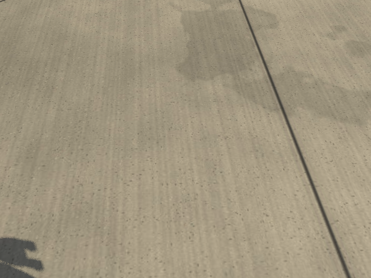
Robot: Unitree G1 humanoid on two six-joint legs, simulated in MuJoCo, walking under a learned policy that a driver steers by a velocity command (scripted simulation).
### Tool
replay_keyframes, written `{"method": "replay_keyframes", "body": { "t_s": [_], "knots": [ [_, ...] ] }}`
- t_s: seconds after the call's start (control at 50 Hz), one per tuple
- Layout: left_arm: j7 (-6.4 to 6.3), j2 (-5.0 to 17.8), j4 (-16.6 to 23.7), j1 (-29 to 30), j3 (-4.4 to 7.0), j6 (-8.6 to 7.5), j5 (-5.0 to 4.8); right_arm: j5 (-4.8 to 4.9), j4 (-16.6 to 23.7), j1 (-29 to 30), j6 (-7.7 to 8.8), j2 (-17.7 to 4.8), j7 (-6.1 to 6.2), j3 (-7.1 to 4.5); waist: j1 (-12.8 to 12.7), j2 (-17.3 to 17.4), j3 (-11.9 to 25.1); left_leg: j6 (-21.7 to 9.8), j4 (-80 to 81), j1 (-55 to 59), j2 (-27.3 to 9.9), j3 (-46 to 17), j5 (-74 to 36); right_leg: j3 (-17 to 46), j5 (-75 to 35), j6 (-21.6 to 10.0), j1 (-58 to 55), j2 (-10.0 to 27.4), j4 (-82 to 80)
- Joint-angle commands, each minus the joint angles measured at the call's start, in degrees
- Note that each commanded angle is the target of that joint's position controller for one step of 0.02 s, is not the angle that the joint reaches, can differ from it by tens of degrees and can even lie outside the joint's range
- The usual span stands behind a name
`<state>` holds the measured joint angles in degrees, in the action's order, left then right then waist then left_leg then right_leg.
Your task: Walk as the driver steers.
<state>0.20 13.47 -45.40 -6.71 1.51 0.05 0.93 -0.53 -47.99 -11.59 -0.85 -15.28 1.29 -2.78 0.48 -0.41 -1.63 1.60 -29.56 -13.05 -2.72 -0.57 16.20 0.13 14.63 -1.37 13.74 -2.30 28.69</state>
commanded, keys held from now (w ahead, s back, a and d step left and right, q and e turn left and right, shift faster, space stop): w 1.00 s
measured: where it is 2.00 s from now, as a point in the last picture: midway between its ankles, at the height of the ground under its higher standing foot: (184, 186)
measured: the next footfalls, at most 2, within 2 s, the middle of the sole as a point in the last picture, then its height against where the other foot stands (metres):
left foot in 0.64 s outside the picture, level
right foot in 1.20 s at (210, 224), level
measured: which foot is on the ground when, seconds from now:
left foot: down 0.00-0.22, up 0.24-0.62, down 0.64-1.00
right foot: down 0.00-0.66, up 0.68-1.00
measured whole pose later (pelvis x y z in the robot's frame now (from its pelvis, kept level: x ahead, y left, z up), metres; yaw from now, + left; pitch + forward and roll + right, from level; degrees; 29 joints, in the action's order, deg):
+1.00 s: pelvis +0.40 +0.06 +0.01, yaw +0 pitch +1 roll +2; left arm -0.3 16.8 -45.8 -6.9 3.5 -4.0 -0.2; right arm 0.2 -51.6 -19.7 5.3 -15.0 -0.8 -2.8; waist 3.8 -2.5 -1.0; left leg -4.4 -11.7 -2.7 5.0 2.9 9.8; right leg 3.1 -1.8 0.6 39.7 8.3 43.9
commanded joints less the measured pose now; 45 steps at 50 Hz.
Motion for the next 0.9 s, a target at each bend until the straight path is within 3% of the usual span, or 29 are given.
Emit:
{"method": "replay_keyframes", "body": {
  "t_s": [0.02,0.06,0.12,0.14,0.18,0.2,0.22,0.24,0.26,0.28,0.32,0.36,0.44,0.5,0.56,0.6,0.62,0.64,0.66,0.68,0.7,0.72,0.74,0.76,0.78,0.8,0.84,0.9],
  "knots": [
    [-0.57,8.0,2.3,1.5,2.23,-0.28,-0.40,-0.02,2.2,0.2,1.18,-7.9,-0.20,-1.88,0.0,6.3,2.6,-4.8,8.5,-1.5,-3.3,-4.8,10.9,0.9,10.0,-0.4,-0.6,1.2,-1.1],
    [-1.01,7.5,2.1,0.5,2.40,0.05,-1.09,0.45,2.0,-1.1,1.81,-8.6,0.15,-2.01,0.2,8.3,-2.0,-6.5,11.3,-3.8,-4.8,-8.4,24.5,-0.1,18.4,-1.5,5.6,0.3,2.7],
    [-0.33,5.0,2.1,0.2,2.45,-2.17,-1.96,1.39,1.0,-4.8,2.83,-10.6,0.68,-2.63,0.7,13.1,-5.1,-12.3,18.0,-3.0,-14.1,-21.7,31.1,-2.7,11.4,-2.1,9.9,0.7,11.8],
    [0.02,5.0,1.8,-0.6,2.59,-2.89,-2.25,1.64,1.3,-3.8,2.95,-10.6,0.79,-2.62,-0.1,12.9,-5.5,-12.8,18.5,-4.2,-14.9,-22.2,29.5,-2.0,11.3,-3.0,8.9,1.8,11.1],
    [0.54,4.6,-0.9,-6.1,2.88,-3.86,-2.63,2.25,2.9,1.3,2.86,-9.4,0.46,-2.20,-3.8,10.9,-5.1,-10.1,15.6,-9.5,-10.8,-15.4,23.4,-3.0,9.0,-4.8,-2.4,1.2,0.2],
    [0.62,5.9,-3.2,-10.3,3.57,-4.01,-2.38,2.09,3.5,3.0,2.98,-7.9,0.34,-1.84,-5.3,8.0,-3.9,-8.1,10.1,-12.7,-7.5,-10.8,17.6,-1.1,5.0,-4.9,-9.1,1.7,-2.6],
    [0.42,9.9,-5.0,-15.8,4.74,-4.32,-1.91,1.87,5.2,5.0,3.57,-4.3,0.20,-0.83,-6.5,-2.5,-2.2,-4.1,-4.4,-19.4,-1.2,-2.2,11.1,13.1,14.1,-7.8,-14.8,9.4,-9.3],
    [1.03,14.6,-5.1,-19.7,5.80,-4.82,-1.77,2.22,7.7,6.7,4.76,-4.1,0.44,-0.70,-7.7,-13.8,-2.1,-2.0,-19.9,-28.9,3.5,1.9,11.0,34.5,19.3,-14.5,-19.9,20.7,-18.6],
    [1.08,12.4,-4.8,-19.0,4.85,-5.56,-0.93,3.00,8.3,7.4,5.62,-6.8,0.41,-1.52,-6.9,-11.3,-3.6,-2.7,-30.9,-35.6,1.8,-3.1,16.2,40.7,16.6,-17.9,-20.3,24.8,-19.8],
    [0.93,9.9,-4.2,-17.2,3.98,-6.22,-1.17,3.36,7.4,4.9,6.24,-7.1,-0.14,-1.72,-4.9,-7.5,-4.0,-4.1,-35.5,-38.4,-0.4,-5.0,12.2,36.0,13.4,-16.7,-22.0,23.3,-18.5],
    [0.86,9.0,-3.7,-15.2,3.46,-6.36,-1.42,2.37,6.4,4.6,6.90,-6.3,-1.01,-1.71,-3.5,-3.9,-3.1,-5.4,-34.4,-39.8,-3.4,-4.2,3.4,25.9,5.5,-12.7,-22.8,19.9,-18.6],
    [0.67,6.9,-3.9,-15.8,2.60,-5.59,-1.12,1.83,6.7,6.3,6.77,-5.1,-2.21,-1.57,-3.5,-4.6,-2.3,-4.5,-29.0,-35.9,-4.4,-2.2,-2.1,17.3,-7.0,-10.4,-20.8,16.4,-19.6],
    [-0.62,9.3,-4.7,-17.9,2.76,-4.54,-1.37,1.52,9.2,13.3,6.34,-0.9,-3.53,0.18,-5.3,-4.1,-2.9,-1.4,-12.8,-27.8,-1.8,2.2,-11.2,7.4,-15.8,-9.6,-14.6,12.9,-20.8],
    [-0.87,11.1,-5.6,-20.1,3.07,-4.48,-1.59,2.09,10.8,17.4,6.23,-1.8,-4.02,0.38,-6.2,-5.3,-4.5,-1.2,-5.1,-21.5,0.2,3.5,-16.3,6.0,-13.7,-9.4,-11.1,13.9,-22.3],
    [-0.84,11.3,-6.4,-19.9,3.35,-4.37,-2.29,2.28,11.8,18.4,6.33,-4.0,-4.39,-0.10,-4.5,-5.7,-5.6,-3.7,-1.4,-20.2,0.3,1.9,-16.2,5.5,-18.0,-8.1,-14.7,16.7,-20.8],
    [-0.89,12.4,-6.3,-18.6,3.80,-4.06,-2.10,1.99,11.1,14.6,6.39,-6.3,-4.29,-1.08,-1.3,-6.5,-2.2,-5.8,-0.7,-13.7,2.1,2.9,-13.8,4.0,-33.5,-6.7,-17.4,17.1,-14.8],
    [-0.94,12.7,-6.2,-17.8,3.91,-3.69,-1.95,1.84,9.4,8.4,6.22,-7.9,-3.91,-2.08,2.3,-6.6,2.0,-7.3,-0.4,-5.4,3.8,4.2,-13.2,2.1,-43.0,-5.6,-16.9,15.8,-7.2],
    [-1.11,11.9,-5.9,-17.7,3.58,-3.33,-1.56,1.91,6.4,-1.2,5.89,-10.0,-3.28,-3.33,6.7,-5.9,7.8,-8.8,-1.1,7.8,4.0,4.4,-13.1,0.4,-44.7,-4.0,-12.0,13.3,4.0],
    [-1.30,9.2,-4.3,-18.6,2.52,-3.27,-0.16,1.27,4.4,-11.3,5.41,-14.0,-2.39,-4.38,9.4,2.5,16.0,-12.2,-2.7,25.3,-7.8,-9.6,-10.2,-1.3,-24.9,-2.2,1.6,9.7,23.3],
    [-0.79,1.1,-4.2,-26.5,0.50,-4.44,-1.32,0.66,3.4,-12.3,5.53,-16.4,-3.23,-4.29,3.9,18.6,24.5,-20.6,8.6,37.6,-19.6,-39.6,9.0,3.2,17.1,0.4,19.1,-1.1,41.4],
    [-0.46,7.9,-4.1,-20.9,2.06,-5.62,-2.91,1.21,3.8,-9.6,5.79,-10.9,-3.37,-2.90,5.8,12.5,18.1,-18.0,14.9,32.3,-18.0,-42.3,16.4,8.4,17.4,-0.5,25.5,1.7,47.4],
    [-0.27,10.6,-2.0,-14.9,2.92,-6.22,-4.08,1.36,4.2,-5.1,6.02,-8.8,-3.27,-2.23,4.7,9.1,9.2,-15.8,15.7,24.1,-16.5,-33.5,13.2,6.4,12.0,-1.5,28.7,4.5,47.6],
    [-0.65,10.0,-1.6,-12.5,2.78,-6.47,-3.59,1.04,4.7,-1.2,6.27,-8.1,-3.34,-1.92,2.7,3.7,5.3,-15.0,16.6,15.8,-14.6,-26.8,4.9,5.1,6.5,-1.6,26.1,7.4,45.0],
    [-0.90,9.4,-1.6,-11.9,3.07,-6.30,-2.52,0.37,4.9,1.2,6.58,-6.9,-3.53,-1.70,0.8,2.8,3.2,-14.6,17.7,9.5,-12.3,-21.5,-1.7,4.9,3.1,-1.4,23.5,9.2,42.0],
    [-0.86,8.6,-2.0,-13.4,3.13,-5.67,-2.22,-0.29,4.8,2.4,6.95,-5.9,-3.55,-1.45,-1.1,4.6,3.4,-14.3,19.1,5.8,-10.6,-18.1,-4.6,5.6,0.8,-1.4,19.8,10.8,40.3],
    [-0.91,7.6,-2.3,-14.3,3.04,-5.01,-2.17,-0.17,4.4,2.7,7.29,-5.4,-3.60,-1.41,-1.9,5.1,3.5,-14.7,20.6,3.9,-9.8,-16.1,-5.9,5.4,0.0,-1.1,18.2,11.2,38.9],
    [-1.06,6.7,-1.9,-13.2,2.95,-3.97,-1.85,0.33,3.3,1.8,7.90,-5.9,-3.45,-1.48,-2.5,4.5,1.8,-15.6,22.8,1.1,-9.3,-12.7,-8.2,4.6,-1.4,-0.1,19.1,11.8,35.6],
    [-1.14,6.9,0.7,-6.1,2.91,-3.79,-1.02,0.38,1.7,-1.3,7.75,-7.7,-2.49,-1.85,-1.0,2.7,-1.1,-16.0,24.7,2.2,-9.1,-10.1,-11.0,4.3,-9.3,1.8,25.5,12.2,26.7]
  ]
}}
